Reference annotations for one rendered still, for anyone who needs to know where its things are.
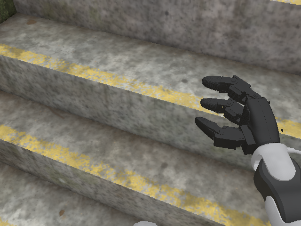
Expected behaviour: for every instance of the right robot hand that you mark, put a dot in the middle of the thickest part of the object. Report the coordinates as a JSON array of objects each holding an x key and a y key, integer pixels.
[{"x": 256, "y": 120}]

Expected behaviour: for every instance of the robot right forearm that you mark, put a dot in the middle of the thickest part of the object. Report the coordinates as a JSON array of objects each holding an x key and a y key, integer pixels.
[{"x": 278, "y": 178}]

